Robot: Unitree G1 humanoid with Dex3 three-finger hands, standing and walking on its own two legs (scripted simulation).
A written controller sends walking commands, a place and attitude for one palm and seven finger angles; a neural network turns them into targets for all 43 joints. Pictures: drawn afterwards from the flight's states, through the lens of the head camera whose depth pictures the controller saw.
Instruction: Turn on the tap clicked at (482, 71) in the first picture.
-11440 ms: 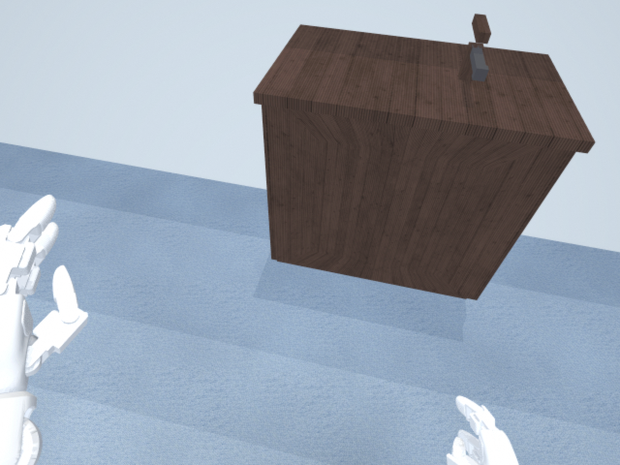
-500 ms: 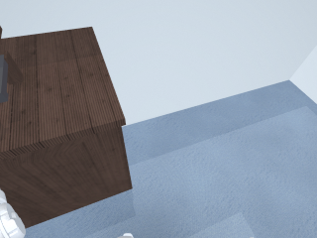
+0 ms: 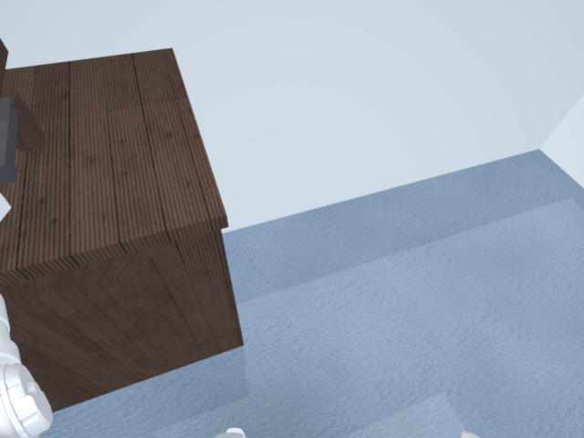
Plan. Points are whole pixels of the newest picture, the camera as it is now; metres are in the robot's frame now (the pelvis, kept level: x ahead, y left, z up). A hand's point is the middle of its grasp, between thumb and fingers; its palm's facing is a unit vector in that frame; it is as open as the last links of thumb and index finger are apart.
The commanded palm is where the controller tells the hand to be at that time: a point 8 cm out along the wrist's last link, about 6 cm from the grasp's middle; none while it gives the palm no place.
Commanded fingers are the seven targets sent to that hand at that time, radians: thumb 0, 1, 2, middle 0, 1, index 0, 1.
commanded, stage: push the lever round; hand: left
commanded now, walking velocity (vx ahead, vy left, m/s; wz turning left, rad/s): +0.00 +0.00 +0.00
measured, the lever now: out of the picture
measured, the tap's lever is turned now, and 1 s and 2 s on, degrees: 2 19 36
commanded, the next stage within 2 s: none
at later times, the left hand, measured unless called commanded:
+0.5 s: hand (24, 196) +0.39 +0.36 +0.11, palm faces +0.60 -0.80 -0.05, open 7.6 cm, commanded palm +0.34 +0.37 +0.11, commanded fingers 0.00 0.90 0.90 -0.15 -0.15 -0.15 -0.15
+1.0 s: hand (56, 190) +0.40 +0.32 +0.11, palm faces +0.69 -0.72 -0.05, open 7.6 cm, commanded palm +0.35 +0.33 +0.11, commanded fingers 0.00 0.90 0.90 -0.15 -0.15 -0.15 -0.15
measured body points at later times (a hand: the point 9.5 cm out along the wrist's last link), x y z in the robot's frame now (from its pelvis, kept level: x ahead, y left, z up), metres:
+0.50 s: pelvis +0.00 +0.00 +0.00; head +0.04 +0.01 +0.45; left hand +0.35 +0.40 +0.11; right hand +0.08 -0.27 -0.11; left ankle +0.03 +0.11 -0.71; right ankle -0.02 -0.11 -0.71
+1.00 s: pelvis +0.00 +0.00 +0.01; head +0.03 +0.01 +0.45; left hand +0.35 +0.36 +0.12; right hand +0.11 -0.25 -0.11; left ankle +0.03 +0.11 -0.71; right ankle -0.02 -0.11 -0.71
